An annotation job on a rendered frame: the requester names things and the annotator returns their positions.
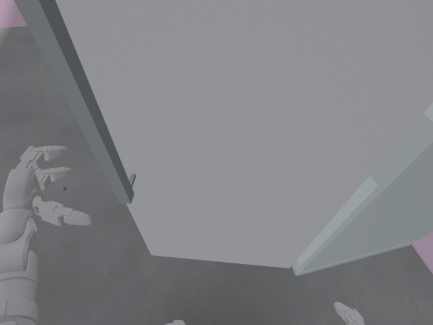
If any left robot hand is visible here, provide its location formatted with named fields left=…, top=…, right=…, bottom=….
left=3, top=146, right=92, bottom=226

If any robot left forearm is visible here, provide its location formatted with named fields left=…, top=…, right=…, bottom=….
left=0, top=209, right=39, bottom=325

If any handle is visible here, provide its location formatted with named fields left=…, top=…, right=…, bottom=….
left=14, top=0, right=136, bottom=204

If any fridge door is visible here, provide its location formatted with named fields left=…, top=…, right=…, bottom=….
left=55, top=0, right=433, bottom=268

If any right robot hand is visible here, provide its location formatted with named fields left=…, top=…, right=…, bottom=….
left=334, top=302, right=364, bottom=325

